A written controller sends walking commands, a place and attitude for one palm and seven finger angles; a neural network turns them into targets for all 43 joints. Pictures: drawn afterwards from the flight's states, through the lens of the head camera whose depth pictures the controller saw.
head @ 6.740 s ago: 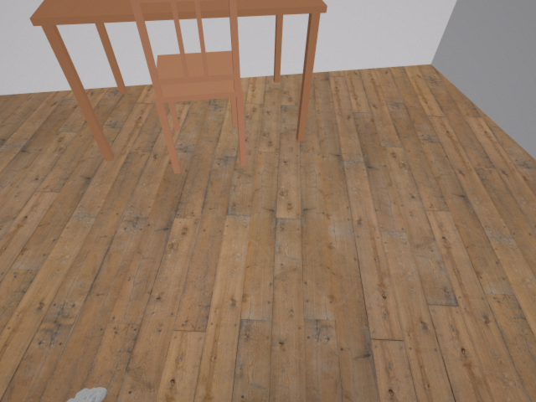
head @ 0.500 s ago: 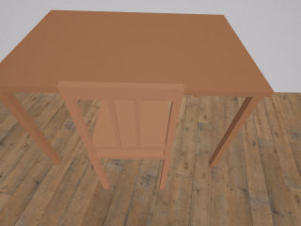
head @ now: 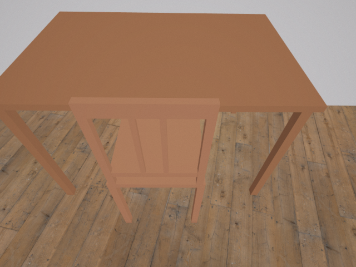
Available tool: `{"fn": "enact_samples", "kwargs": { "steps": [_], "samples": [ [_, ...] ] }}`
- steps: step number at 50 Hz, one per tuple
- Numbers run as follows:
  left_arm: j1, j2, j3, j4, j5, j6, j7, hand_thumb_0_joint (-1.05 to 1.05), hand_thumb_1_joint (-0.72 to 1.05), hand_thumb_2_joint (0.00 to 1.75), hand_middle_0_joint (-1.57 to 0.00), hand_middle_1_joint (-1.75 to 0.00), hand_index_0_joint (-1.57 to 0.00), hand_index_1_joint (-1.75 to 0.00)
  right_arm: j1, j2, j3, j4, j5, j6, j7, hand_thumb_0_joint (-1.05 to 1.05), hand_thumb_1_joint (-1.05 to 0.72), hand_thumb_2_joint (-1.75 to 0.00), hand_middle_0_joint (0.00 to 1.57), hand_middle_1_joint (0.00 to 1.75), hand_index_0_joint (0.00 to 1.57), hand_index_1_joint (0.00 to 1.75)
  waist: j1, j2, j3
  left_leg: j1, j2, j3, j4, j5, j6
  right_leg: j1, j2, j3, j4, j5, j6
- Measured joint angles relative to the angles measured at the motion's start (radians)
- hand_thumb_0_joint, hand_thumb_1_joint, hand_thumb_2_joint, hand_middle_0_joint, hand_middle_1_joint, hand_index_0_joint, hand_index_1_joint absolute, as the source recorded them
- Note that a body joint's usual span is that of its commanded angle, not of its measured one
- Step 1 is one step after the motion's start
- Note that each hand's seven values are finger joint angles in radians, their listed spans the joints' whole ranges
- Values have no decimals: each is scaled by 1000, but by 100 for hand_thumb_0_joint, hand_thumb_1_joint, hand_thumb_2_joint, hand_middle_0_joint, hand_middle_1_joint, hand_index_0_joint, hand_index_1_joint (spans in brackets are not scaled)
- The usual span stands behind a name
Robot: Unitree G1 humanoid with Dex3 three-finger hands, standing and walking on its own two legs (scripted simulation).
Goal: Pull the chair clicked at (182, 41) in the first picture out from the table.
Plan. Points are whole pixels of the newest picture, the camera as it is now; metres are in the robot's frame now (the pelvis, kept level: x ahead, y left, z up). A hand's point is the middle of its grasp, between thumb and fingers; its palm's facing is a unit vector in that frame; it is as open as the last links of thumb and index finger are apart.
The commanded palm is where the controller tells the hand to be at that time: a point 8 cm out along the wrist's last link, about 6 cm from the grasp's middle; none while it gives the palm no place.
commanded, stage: raise the hand toward the chair's back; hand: left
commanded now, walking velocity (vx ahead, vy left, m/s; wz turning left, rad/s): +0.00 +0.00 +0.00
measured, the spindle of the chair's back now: (138, 147) +0.47 +0.16 -0.08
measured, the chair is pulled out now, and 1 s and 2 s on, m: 0.00 0.00 0.00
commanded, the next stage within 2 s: none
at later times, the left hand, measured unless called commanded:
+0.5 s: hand (115, 266) +0.14 +0.15 -0.09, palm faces +0.11 -0.99 +0.01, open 9.5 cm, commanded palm +0.12 +0.21 -0.06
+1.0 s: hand (111, 243) +0.18 +0.17 -0.06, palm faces +0.08 -1.00 -0.05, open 13.9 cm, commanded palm +0.15 +0.22 -0.05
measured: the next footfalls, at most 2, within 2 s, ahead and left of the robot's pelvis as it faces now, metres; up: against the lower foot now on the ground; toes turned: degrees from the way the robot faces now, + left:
none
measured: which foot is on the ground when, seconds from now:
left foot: down 0.00-1.00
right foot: down 0.00-1.00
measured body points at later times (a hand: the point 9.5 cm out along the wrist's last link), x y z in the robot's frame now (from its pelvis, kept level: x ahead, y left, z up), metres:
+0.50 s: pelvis -0.02 -0.04 -0.10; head +0.03 -0.01 +0.34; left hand +0.13 +0.21 -0.09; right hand +0.25 -0.27 -0.10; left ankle +0.00 +0.08 -0.74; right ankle +0.03 -0.14 -0.74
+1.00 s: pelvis -0.01 -0.05 -0.10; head +0.06 -0.04 +0.35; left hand +0.17 +0.22 -0.05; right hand +0.17 -0.29 -0.18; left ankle +0.00 +0.08 -0.74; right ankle +0.03 -0.14 -0.74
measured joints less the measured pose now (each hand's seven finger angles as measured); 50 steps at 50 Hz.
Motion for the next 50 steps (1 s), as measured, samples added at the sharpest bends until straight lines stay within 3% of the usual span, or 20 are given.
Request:
{"fn": "enact_samples", "kwargs": {
  "steps": [3, 4, 5, 8, 10, 12, 17, 19, 20, 22, 26, 29, 32, 37, 41, 50],
  "samples": [
    [-5, -1, -4, 2, 2, -3, 6, 0, 91, 90, -20, -30, -20, -30, 4, -2, 4, -7, 0, 1, 0, 1, -91, -90, 19, 30, 20, 30, -2, 4, -4, -10, 6, -4, 15, -6, -2, -2, 4, -4, 1, -1, -1],
    [39, -1, 26, -149, -29, 68, 10, 1, 91, 90, -20, -30, -20, -30, 18, -5, 8, -43, -2, -8, -14, 1, -92, -90, 20, 30, 20, 30, -8, 5, 2, -18, 10, -10, 34, -13, -3, -1, 7, -11, 5, -3, -2],
    [95, 18, 34, -331, -46, 107, 30, 2, 93, 89, -20, -30, -20, -30, 46, -10, 17, -85, 2, -48, -35, 2, -92, -90, 20, 30, 20, 30, -1, -2, 4, -17, 10, -10, 39, -18, -7, -5, 6, -10, 18, -10, -11],
    [168, 78, 11, -701, -110, 59, 79, 4, 94, 89, -20, -29, -20, -29, 109, -53, 34, -194, 28, -202, -43, 3, -93, -90, 20, 30, 20, 30, 3, -14, -30, -46, -7, -23, 58, -21, -10, -44, -12, -19, 80, -49, -29],
    [139, 86, 14, -834, -132, -12, 74, 4, 91, 88, -20, -29, -19, -29, 102, -96, 34, -262, 28, -263, -35, 3, -93, -90, 20, 30, 20, 30, -16, -2, -55, -102, -5, -46, 115, -39, -8, -78, -15, -41, 110, -62, -21],
    [83, 78, 32, -896, -153, -122, 35, 3, 88, 87, -19, -28, -18, -29, 70, -128, 19, -331, 14, -298, -15, 2, -93, -90, 20, 30, 20, 30, -35, -4, -94, -194, 0, -60, 193, -64, -13, -160, -10, -45, 174, -86, -26],
    [41, 30, 92, -935, -218, -475, -207, 2, 77, 83, -18, -27, -17, -27, -41, -165, -41, -506, -2, -327, 51, 2, -91, -90, 20, 30, 20, 30, -36, -49, -192, -454, 34, -48, 449, -167, -29, -429, 10, -20, 425, -174, -43],
    [68, 31, 107, -944, -217, -561, -287, 1, 72, 81, -18, -26, -17, -26, -82, -172, -62, -574, 0, -318, 65, 2, -91, -90, 20, 30, 20, 30, -26, -65, -215, -553, 45, -47, 562, -216, -27, -533, 13, -16, 541, -223, -43],
    [87, 36, 113, -952, -221, -569, -312, 1, 69, 80, -18, -26, -17, -26, -100, -174, -70, -605, 3, -306, 67, 1, -91, -90, 19, 30, 20, 30, -18, -71, -221, -595, 49, -50, 612, -239, -31, -576, 14, -16, 593, -245, -44],
    [134, 47, 122, -979, -236, -538, -335, 1, 64, 78, -18, -25, -17, -26, -129, -178, -76, -658, 9, -283, 62, 1, -91, -90, 19, 30, 20, 30, -1, -76, -224, -664, 55, -63, 697, -275, -43, -641, 14, -26, 674, -277, -55],
    [220, 75, 148, -1065, -256, -460, -312, 1, 54, 74, -17, -24, -16, -24, -159, -161, -59, -707, 12, -260, 29, 1, -91, -90, 19, 30, 20, 30, 39, -56, -219, -758, 65, -111, 809, -321, -61, -708, 19, -70, 766, -335, -77],
    [235, 94, 166, -1139, -267, -465, -312, 1, 47, 71, -16, -23, -15, -23, -164, -133, -24, -690, 10, -259, 6, 1, -91, -90, 19, 30, 20, 30, 65, -30, -209, -796, 72, -151, 850, -335, -72, -724, 25, -107, 785, -349, -89],
    [187, 105, 174, -1172, -284, -471, -358, 1, 40, 68, -15, -22, -14, -22, -163, -100, 17, -642, 12, -260, -10, 1, -91, -90, 19, 30, 20, 30, 76, -2, -203, -824, 76, -179, 869, -338, -79, -736, 30, -133, 791, -353, -96],
    [85, 115, 186, -1144, -307, -364, -431, 1, 28, 63, -14, -20, -13, -20, -139, -44, 49, -572, 25, -238, -23, 1, -90, -90, 20, 30, 21, 30, 51, 30, -193, -832, 80, -182, 855, -327, -84, -743, 35, -137, 774, -341, -100],
    [81, 115, 206, -1125, -315, -299, -409, 1, 19, 59, -13, -19, -13, -19, -92, -30, 36, -550, 29, -223, -28, 1, -90, -90, 20, 30, 21, 30, 19, 36, -193, -805, 82, -162, 812, -312, -81, -728, 38, -119, 740, -325, -95],
    [117, 109, 218, -1108, -306, -388, -347, 0, -2, 50, -11, -15, -11, -15, -33, -110, -24, -534, 33, -242, -40, 2, -90, -90, 20, 30, 21, 30, -10, 24, -196, -775, 75, -137, 767, -298, -65, -707, 34, -96, 700, -306, -81]
  ]
}}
